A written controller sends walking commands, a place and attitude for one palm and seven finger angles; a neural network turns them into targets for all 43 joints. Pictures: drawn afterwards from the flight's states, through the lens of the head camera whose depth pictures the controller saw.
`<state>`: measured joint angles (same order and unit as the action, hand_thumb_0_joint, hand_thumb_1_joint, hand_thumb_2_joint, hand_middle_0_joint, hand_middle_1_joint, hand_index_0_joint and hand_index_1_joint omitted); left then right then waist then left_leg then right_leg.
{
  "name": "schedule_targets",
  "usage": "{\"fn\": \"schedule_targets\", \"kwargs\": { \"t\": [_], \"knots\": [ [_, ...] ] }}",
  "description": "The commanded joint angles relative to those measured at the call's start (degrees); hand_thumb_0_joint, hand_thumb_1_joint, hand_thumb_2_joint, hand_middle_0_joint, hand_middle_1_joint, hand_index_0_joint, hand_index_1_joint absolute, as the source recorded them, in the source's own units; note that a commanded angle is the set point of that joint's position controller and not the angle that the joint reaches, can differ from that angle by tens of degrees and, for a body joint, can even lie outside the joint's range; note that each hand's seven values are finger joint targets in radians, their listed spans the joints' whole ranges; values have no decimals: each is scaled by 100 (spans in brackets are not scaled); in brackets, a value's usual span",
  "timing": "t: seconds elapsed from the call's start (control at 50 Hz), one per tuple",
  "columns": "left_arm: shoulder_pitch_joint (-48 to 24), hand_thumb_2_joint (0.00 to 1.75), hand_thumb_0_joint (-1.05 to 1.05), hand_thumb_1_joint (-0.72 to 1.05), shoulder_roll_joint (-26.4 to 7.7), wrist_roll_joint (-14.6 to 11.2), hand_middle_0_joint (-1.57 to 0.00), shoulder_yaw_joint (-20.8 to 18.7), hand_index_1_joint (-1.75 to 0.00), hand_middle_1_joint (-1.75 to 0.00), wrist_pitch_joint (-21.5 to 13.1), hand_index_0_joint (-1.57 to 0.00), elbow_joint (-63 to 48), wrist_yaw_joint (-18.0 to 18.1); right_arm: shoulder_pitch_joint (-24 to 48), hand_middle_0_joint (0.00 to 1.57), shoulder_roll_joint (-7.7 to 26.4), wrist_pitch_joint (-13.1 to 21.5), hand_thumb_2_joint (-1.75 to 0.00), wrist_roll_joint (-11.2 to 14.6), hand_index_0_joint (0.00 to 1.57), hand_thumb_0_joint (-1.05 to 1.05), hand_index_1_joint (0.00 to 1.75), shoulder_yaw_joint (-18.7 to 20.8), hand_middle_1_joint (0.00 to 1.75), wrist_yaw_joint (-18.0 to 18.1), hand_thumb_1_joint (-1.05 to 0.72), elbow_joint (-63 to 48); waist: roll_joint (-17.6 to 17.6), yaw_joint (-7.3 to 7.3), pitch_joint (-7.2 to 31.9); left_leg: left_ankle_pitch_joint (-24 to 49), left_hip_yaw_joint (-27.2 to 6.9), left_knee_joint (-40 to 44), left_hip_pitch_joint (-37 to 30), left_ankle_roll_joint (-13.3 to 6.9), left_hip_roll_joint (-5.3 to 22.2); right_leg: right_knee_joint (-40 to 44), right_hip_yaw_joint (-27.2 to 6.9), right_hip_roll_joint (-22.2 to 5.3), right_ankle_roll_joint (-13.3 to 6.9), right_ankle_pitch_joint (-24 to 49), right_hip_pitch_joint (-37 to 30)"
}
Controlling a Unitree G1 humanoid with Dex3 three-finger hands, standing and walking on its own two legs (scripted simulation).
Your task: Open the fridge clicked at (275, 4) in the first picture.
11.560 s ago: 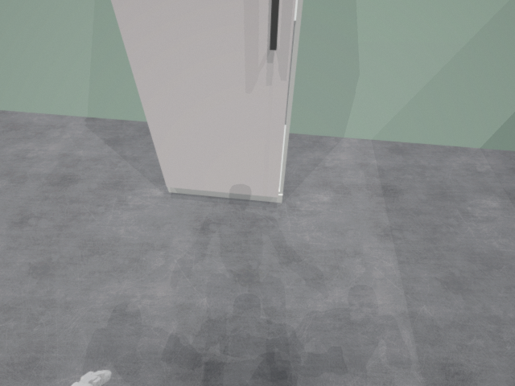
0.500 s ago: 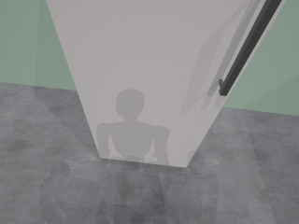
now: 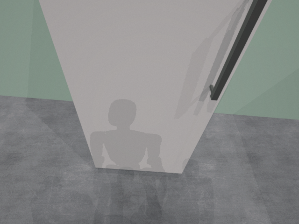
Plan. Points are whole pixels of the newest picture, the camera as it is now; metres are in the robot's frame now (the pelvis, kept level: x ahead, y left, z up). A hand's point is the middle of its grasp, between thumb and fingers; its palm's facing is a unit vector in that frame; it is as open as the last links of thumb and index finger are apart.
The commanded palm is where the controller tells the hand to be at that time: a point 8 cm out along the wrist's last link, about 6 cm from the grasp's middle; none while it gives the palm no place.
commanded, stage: look again from close up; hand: right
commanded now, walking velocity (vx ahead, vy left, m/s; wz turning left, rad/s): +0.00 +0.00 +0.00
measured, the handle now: (230, 53) +0.52 -0.18 +0.22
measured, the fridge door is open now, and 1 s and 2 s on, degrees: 0 0 0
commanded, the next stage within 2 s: raise the hand to about handle height in 0.60 s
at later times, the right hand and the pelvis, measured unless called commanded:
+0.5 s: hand out of the picture +0.00 -0.19 -0.17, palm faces +0.03 +0.98 -0.21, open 7.4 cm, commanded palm none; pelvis -0.01 -0.01 +0.00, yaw +0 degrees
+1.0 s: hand (235, 195) +0.20 -0.19 +0.04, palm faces +0.00 +1.00 -0.02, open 8.0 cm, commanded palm +0.12 -0.26 -0.02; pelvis -0.02 -0.02 -0.03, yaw +1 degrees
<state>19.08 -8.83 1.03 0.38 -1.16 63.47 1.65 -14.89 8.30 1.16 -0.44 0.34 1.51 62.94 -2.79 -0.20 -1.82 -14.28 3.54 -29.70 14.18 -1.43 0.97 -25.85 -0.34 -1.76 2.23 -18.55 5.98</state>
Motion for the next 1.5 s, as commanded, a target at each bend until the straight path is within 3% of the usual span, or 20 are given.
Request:
{"fn": "schedule_targets", "kwargs": {
  "t": [0.0,0.66,0.68,0.7,0.72,0.74,0.76,0.8,0.84,0.88,0.9,0.94,0.98,1.04,1.1,1.18,1.26,1.38,1.42,1.48],
  "knots": [
    [466,90,0,90,-332,-7,-20,-44,-30,-30,-51,-20,-99,28,-188,20,714,75,-90,-4,20,0,30,159,30,46,-90,-198,306,-9,-232,557,-661,650,-378,-182,588,477,-117,-282,-282,721,698],
    [245,90,0,90,-529,-14,-20,-111,-30,-30,-85,-20,-83,50,-144,20,805,46,-90,-33,20,0,30,185,30,46,-90,-220,283,48,-256,808,-580,437,-443,-140,577,551,-217,-330,-358,942,784],
    [-466,90,0,90,-655,-69,-20,-172,-30,-30,-128,-20,-464,-2,-973,20,812,121,-90,-26,20,0,30,167,30,287,-90,96,1071,396,82,3828,-833,269,-694,-1,865,-766,142,-408,-187,1280,971],
    [-547,90,0,90,-1633,-367,-20,-255,-30,-30,-1110,-20,-2506,230,3781,20,2062,1447,-89,1111,20,0,32,830,32,180,-88,-8863,-387,-379,2853,2471,-637,9,-1244,-50,403,166,44,218,-369,1700,-123],
    [-899,90,0,90,-1005,-317,-20,-41,-30,-30,-1614,-20,-2199,434,2416,20,2373,1305,-88,822,20,0,33,1231,33,458,-85,-8334,-1196,-37,2156,1367,-558,-89,-983,-85,68,190,405,162,-321,1715,-360],
    [-850,90,0,90,-1033,-254,-20,-102,-30,-30,-1802,-20,-2077,483,799,21,1120,991,-87,768,21,0,34,483,34,586,-83,-7170,-1166,22,1927,636,-76,-80,-790,-94,50,290,261,138,-245,1490,204],
    [-864,90,0,90,-754,-382,-20,-104,-30,-30,-1857,-20,-1910,435,-889,21,-89,411,-86,865,21,0,36,-133,36,599,-81,-5695,-215,-47,834,435,-1,120,-218,0,34,236,60,87,-244,1165,740],
    [-839,90,0,90,-1161,-332,-20,-314,-30,-30,-1996,-20,-2483,370,119,21,535,832,-84,1026,21,0,39,454,39,360,-76,-6844,697,-230,247,-216,63,202,405,126,72,-48,-54,143,-269,602,1215],
    [-869,90,0,90,-1094,-234,-20,-448,-30,-30,-2074,-20,-2822,273,-1266,21,501,1491,-82,1076,21,0,42,835,42,-70,-71,-5954,1570,164,150,-907,66,44,663,134,45,-428,49,241,-249,326,1846],
    [-1052,90,0,90,-1098,-171,-20,-507,-30,-30,-1994,-20,-3145,80,-2391,22,173,2189,-80,1312,22,0,45,875,45,-756,-67,-5265,2120,330,-31,-1059,-2,-363,946,125,38,-930,158,296,-164,88,2647],
    [-1144,90,0,90,-1152,-160,-20,-563,-30,-30,-1910,-20,-3357,-32,-2645,22,205,2576,-79,1443,22,0,47,965,47,-1152,-64,-5357,2090,386,72,-891,-62,-513,868,93,43,-1123,216,340,-126,89,2810],
    [-1367,90,0,90,-1357,-180,-20,-632,-30,-30,-1747,-20,-3880,-233,-2701,22,630,2977,-77,1552,22,0,50,1248,50,-2000,-60,-5423,1094,373,303,-247,-264,-776,661,-60,149,-1511,330,466,-116,261,2741],
    [-1501,90,0,90,-1302,-289,-20,-624,-30,-30,-1611,-20,-4233,-195,-2666,22,1005,2738,-75,1530,22,0,53,1551,53,-2237,-55,-5944,705,522,728,65,-358,-961,622,-45,177,-1641,456,509,-216,370,2959],
    [-1395,90,0,90,-1198,-271,-20,-543,-30,-30,-1473,-20,-4605,-53,-1795,23,1019,2446,-72,1852,23,0,57,1614,57,-2118,-48,-7379,198,413,1218,4,-373,-1109,759,20,130,-1746,417,481,-281,467,2829],
    [-835,90,0,90,-1056,-194,-20,-479,-30,-30,-1519,-20,-4528,25,-731,24,1108,2842,-69,1821,24,0,62,1678,62,-1586,-41,-8708,-376,134,1695,580,-196,-1460,980,25,-27,-1914,162,352,-290,882,2389],
    [-588,90,0,90,-1160,-177,-20,-319,-30,-30,-1660,-20,-4110,82,82,24,863,3404,-65,1510,24,0,68,812,68,-1522,-32,-9167,-702,-313,1486,416,-20,-1675,1711,-24,-128,-2100,-104,199,-312,884,2081],
    [-691,90,0,90,-1323,-315,-20,-229,-30,-30,-1798,-20,-4000,213,257,25,1201,2789,-61,1462,25,0,74,755,74,-2102,-22,-8365,-206,-441,1163,-282,-9,-1365,1626,11,-119,-1873,-320,130,-350,88,2364],
    [-1247,90,0,90,-1140,-435,-20,-111,-30,-30,-1610,-20,-4339,302,-777,26,1741,712,-55,1913,26,0,82,2077,82,-2211,-8,-7778,126,408,1676,320,238,-1181,316,22,-24,-1192,-267,182,-219,811,2324],
    [-1363,90,0,90,-1018,-393,-20,-24,-30,-30,-1605,-20,-4392,303,-745,26,1803,519,-53,2242,26,0,86,2529,86,-1976,-4,-8149,302,572,1693,720,325,-1172,-20,-6,-88,-1090,-291,187,-141,1292,2242],
    [-1091,90,0,90,-988,-358,-20,-30,-30,-30,-1736,-20,-4279,231,-658,27,1717,779,-50,2296,27,0,90,2614,90,-1639,3,-8763,119,498,1543,971,395,-1130,137,5,-129,-976,-253,135,-22,1716,2015]
  ]
}}
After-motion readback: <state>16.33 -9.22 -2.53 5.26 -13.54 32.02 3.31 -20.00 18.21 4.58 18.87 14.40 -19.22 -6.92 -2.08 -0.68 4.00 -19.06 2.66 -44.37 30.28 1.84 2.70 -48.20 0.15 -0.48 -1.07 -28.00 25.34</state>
